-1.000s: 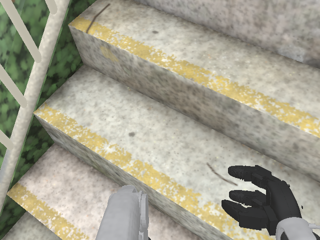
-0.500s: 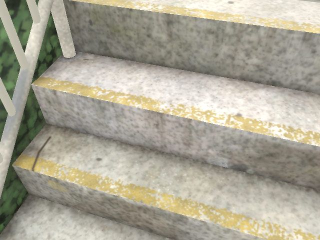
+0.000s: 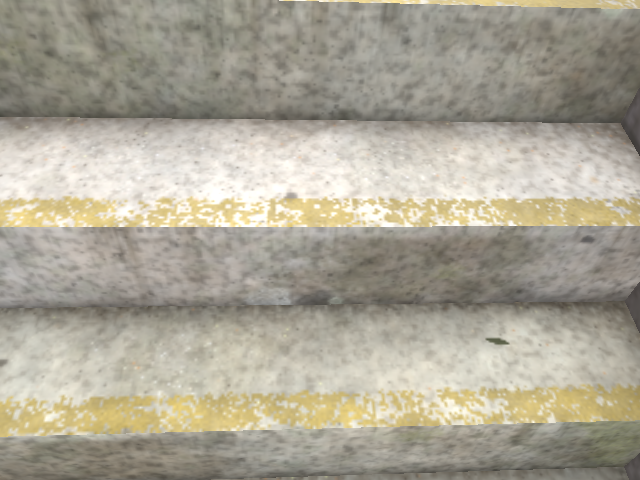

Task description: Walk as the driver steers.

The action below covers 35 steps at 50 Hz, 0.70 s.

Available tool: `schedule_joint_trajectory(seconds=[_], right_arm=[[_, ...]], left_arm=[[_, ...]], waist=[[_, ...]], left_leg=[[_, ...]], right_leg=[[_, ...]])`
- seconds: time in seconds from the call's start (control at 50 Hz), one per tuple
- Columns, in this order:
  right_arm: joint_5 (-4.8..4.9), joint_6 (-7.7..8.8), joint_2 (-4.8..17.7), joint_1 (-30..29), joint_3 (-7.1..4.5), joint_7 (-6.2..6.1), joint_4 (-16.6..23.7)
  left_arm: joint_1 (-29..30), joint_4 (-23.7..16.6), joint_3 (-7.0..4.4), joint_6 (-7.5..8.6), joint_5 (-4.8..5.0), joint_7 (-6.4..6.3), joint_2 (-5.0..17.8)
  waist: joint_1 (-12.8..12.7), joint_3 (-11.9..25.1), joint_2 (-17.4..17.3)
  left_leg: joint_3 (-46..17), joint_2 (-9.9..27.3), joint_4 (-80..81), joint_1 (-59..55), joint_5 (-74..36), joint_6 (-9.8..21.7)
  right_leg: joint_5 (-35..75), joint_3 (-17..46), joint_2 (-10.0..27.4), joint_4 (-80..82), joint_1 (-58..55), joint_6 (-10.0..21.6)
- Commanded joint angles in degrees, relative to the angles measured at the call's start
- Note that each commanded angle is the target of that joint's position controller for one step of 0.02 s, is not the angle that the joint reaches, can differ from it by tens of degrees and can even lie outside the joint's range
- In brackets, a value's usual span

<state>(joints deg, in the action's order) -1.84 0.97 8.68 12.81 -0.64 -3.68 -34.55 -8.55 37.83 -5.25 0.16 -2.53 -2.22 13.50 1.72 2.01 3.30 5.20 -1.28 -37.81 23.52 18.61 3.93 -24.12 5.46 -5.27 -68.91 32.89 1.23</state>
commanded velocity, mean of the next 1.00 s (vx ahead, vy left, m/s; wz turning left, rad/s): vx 0.43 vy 0.00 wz -0.07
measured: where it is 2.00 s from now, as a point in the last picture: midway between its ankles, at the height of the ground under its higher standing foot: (329, 142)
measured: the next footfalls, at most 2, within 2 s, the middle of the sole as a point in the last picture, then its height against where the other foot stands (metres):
right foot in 0.46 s outside the picture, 0.21 m higher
left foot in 1.10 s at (394, 367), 0.19 m higher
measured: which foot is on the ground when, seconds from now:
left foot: down 0.00-0.50, up 0.52-1.00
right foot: up 0.00-0.44, down 0.46-1.00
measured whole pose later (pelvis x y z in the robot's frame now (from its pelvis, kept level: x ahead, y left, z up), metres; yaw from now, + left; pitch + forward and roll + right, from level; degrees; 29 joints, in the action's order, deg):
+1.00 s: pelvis +0.34 -0.17 +0.24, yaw -1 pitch +4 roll +2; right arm -0.8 -1.3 -0.7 -3.1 2.7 -0.2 -35.0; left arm -32.9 59.2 -1.4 7.7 -0.6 -5.3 6.1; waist -4.7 -0.8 0.2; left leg 6.8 0.6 -110.8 77.8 18.3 9.6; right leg -15.0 -13.8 0.3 -11.0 0.8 3.6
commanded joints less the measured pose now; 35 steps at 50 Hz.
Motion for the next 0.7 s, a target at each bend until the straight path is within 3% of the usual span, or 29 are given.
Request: schedule_joint_trajectory(seconds=[0.02,0.04,0.06,0.1,0.12,0.14,0.18,0.24,0.26,0.28,0.34,0.38,0.4,0.42,0.44,0.46,0.48,0.5,0.52,0.54,0.56,0.58,0.6,0.62,0.64,0.66,0.7], right_arm=[[-0.23,1.91,9.3,-0.8,-3.32,-0.32,3.2],[-0.23,2.57,7.9,1.8,-3.0,-0.09,0.2],[-0.6,3.29,7.3,6.4,-3.27,0.6,-3.9],[-0.16,4.87,4.6,9.3,-2.77,1.31,-7.2],[0.3,5.91,5.3,10.9,-3.27,1.65,-9.1],[0.31,6.54,6.2,13.7,-3.77,2.18,-11.2],[0.69,7.97,6.8,14.3,-4.11,2.45,-13.0],[0.5,9.22,7.3,14.4,-4.03,2.67,-15.4],[-0.13,9.56,7.1,15.9,-4.1,3.01,-16.9],[0.05,9.72,6.9,16.3,-4.1,3.26,-17.7],[0.68,9.58,6.0,16.2,-3.95,2.58,-20.0],[1.18,8.86,6.3,16.5,-4.1,1.54,-21.2],[2.69,8.4,8.1,14.8,-4.41,1.26,-19.9],[3.08,7.47,8.6,14.5,-4.38,1.33,-19.3],[3.45,7.66,10.2,17.2,-4.03,1.19,-19.3],[3.26,8.5,14.6,17.9,-4.75,1.9,-19.7],[4.71,9.88,18.5,14.4,-5.85,3.82,-18.5],[5.51,10.34,16.1,12.2,-5.73,6.1,-14.8],[3.6,10.5,12.6,7.1,-6.11,8.59,-10.7],[0.16,9.91,5.0,4.4,-5.54,8.44,-7.4],[-0.8,9.13,-1.7,1.2,-4.33,7.43,-3.5],[-0.98,8.48,-3.8,-1.6,-3.32,6.27,-0.8],[-1.53,7.72,-5.2,-1.0,-2.27,4.92,-1.0],[-1.74,7.13,-6.2,1.5,-0.86,4.64,-1.4],[-1.17,6.18,-6.5,3.9,-0.27,4.62,-2.9],[-0.74,5.74,-8.0,2.8,0.49,3.94,-2.3],[0.99,3.98,-7.5,0.9,0.83,3.04,-2.7]], left_arm=[[4.6,-6.4,-0.37,1.73,-2.33,0.72,2.2],[5.4,-6.0,0.51,1.86,-1.73,1.44,0.5],[6.3,-7.2,2.31,1.73,-1.1,1.96,-3.0],[6.5,-6.2,3.43,2.06,-0.49,2.71,-4.2],[8.2,-6.4,3.77,1.71,-0.47,3.07,-5.1],[9.7,-6.9,3.98,1.22,-0.16,2.55,-6.1],[10.8,-7.9,4.12,0.58,-0.09,1.68,-6.3],[16.6,-11.3,4.62,-0.11,0.27,1.13,-7.0],[18.8,-12.0,4.95,-0.18,0.27,0.62,-8.1],[20.1,-13.3,5.06,-0.34,0.19,0.35,-8.4],[25.9,-17.3,5.78,-0.67,0.61,0.98,-7.6],[26.7,-19.1,6.23,-1.34,1.61,1.98,-8.1],[26.1,-18.8,8.16,-1.56,3.15,2.71,-10.0],[26.4,-18.1,8.33,-1.59,3.89,2.56,-11.3],[15.0,-12.1,6.58,-2.2,3.62,2.17,-10.0],[1.4,-8.4,5.42,-2.54,3.59,1.16,-8.3],[-10.2,-6.5,3.1,-2.34,1.62,0.8,-2.2],[-12.8,-4.6,1.09,-2.0,0.11,-0.48,3.6],[-15.7,-3.7,-1.24,-3.24,-1.06,-0.8,9.8],[-8.4,-3.2,-2.69,-2.79,0.35,-0.8,12.2],[-2.4,-1.4,-1.54,-1.48,0.58,-0.22,9.5],[0.8,1.7,-0.61,0.04,0.63,0.16,5.9],[1.0,6.1,0.75,1.88,0.61,0.69,0.2],[1.3,9.6,2.15,2.8,-0.04,1.37,-5.3],[0.7,11.4,2.96,3.53,-0.04,1.68,-7.6],[-4.3,13.6,2.96,4.37,0.06,1.61,-7.3],[-8.7,15.9,3.23,6.38,1.27,1.65,-6.9]], waist=[[-1.7,2.4,-7.1],[-1.2,0.0,-5.6],[-1.1,-2.3,-6.2],[-0.2,-3.5,-1.5],[0.7,-3.4,-2.4],[1.5,-2.6,-5.1],[0.8,-3.0,-6.4],[-0.4,-6.3,-6.5],[0.9,-5.7,-8.8],[0.5,-6.4,-8.1],[0.1,-6.9,-7.7],[-0.1,-6.7,-8.8],[1.2,-4.6,-8.8],[1.8,-2.2,-7.0],[0.5,5.8,-8.9],[-4.8,15.0,-15.4],[-11.6,23.7,-18.5],[-12.1,24.9,-7.5],[-13.8,26.3,9.5],[-11.6,22.2,9.8],[-6.3,14.8,7.5],[-2.8,6.6,4.0],[0.5,-0.2,-2.1],[3.6,-2.3,-4.0],[4.8,-3.1,-3.6],[3.6,-4.8,-3.0],[2.4,-6.7,-3.7]], left_leg=[[-31.2,19.9,23.5,-14.2,19.4,9.7],[-25.9,17.1,22.3,-13.9,15.6,8.9],[-22.2,15.5,22.1,-13.5,14.6,9.5],[-18.5,15.1,21.2,-15.9,10.6,8.0],[-17.8,15.6,21.3,-17.0,8.6,8.3],[-18.5,17.1,22.3,-19.9,8.2,9.4],[-18.6,19.3,24.5,-21.8,10.1,9.1],[-16.3,21.1,29.3,-19.2,12.8,8.7],[-17.1,21.9,30.2,-21.5,12.0,9.5],[-16.3,22.7,31.6,-23.1,11.3,9.0],[-9.6,18.2,37.4,-20.6,10.0,8.2],[-6.8,15.9,42.7,-18.0,-0.2,9.4],[-2.9,14.9,50.0,-11.3,-9.5,10.3],[-1.4,13.6,49.0,-7.8,-18.8,11.1],[0.6,16.1,38.7,-13.6,-60.3,12.6],[1.2,18.8,24.2,-20.1,-96.6,11.4],[0.9,17.9,7.9,-23.6,-100.0,8.8],[-1.2,10.8,-11.3,-6.5,-81.8,5.1],[-8.3,0.8,-30.4,6.4,-27.2,3.8],[-20.7,-3.8,-62.5,20.3,-14.5,1.5],[-23.4,-3.3,-81.7,27.5,-16.7,0.3],[-18.5,-2.0,-86.1,32.0,-21.8,1.0],[-17.3,-2.2,-86.8,35.3,-26.2,2.2],[-16.7,-1.9,-86.4,36.2,-27.0,3.2],[-16.8,-2.1,-85.6,36.8,-26.6,3.2],[-17.2,-2.4,-88.1,41.3,-23.6,3.0],[-16.4,-2.7,-80.7,44.8,-21.8,2.3]], right_leg=[[7.0,1.3,2.0,-42.5,25.9,-1.5],[9.7,1.9,1.4,-45.4,28.7,-1.0],[10.7,2.2,1.2,-47.9,31.3,0.2],[13.4,3.3,0.8,-47.5,35.5,1.6],[13.9,2.4,0.3,-50.0,37.9,1.8],[12.2,1.7,0.1,-56.0,41.5,2.5],[10.8,3.0,1.8,-59.8,46.8,3.2],[8.8,2.3,4.8,-60.9,52.5,3.4],[5.5,1.1,4.6,-68.4,57.2,4.2],[4.0,1.5,6.8,-67.8,59.7,4.9],[1.3,-6.9,12.5,-52.8,54.8,4.4],[2.5,-9.5,15.0,-38.8,44.5,5.2],[-4.9,-14.8,14.4,-18.7,26.7,7.2],[-8.2,-18.4,11.2,-7.3,11.4,7.6],[-13.7,-23.9,4.1,-9.7,0.2,7.4],[-9.9,-21.7,0.5,-8.6,-9.4,8.5],[-8.3,-13.6,0.3,0.7,-17.5,9.4],[-25.1,12.0,10.9,14.7,-24.0,13.4],[-47.9,41.9,18.6,42.8,-27.0,14.1],[-57.3,54.5,22.9,52.8,-23.3,9.4],[-47.8,51.1,23.8,53.3,-15.5,5.5],[-38.5,40.6,22.7,47.3,-8.4,5.9],[-25.3,27.4,20.4,41.1,-3.5,4.7],[-15.6,18.2,18.2,38.8,-0.4,4.7],[-9.6,12.4,17.3,38.8,0.4,4.8],[0.3,8.3,17.5,40.5,-2.1,5.2],[10.2,1.3,16.5,42.9,-3.7,3.6]])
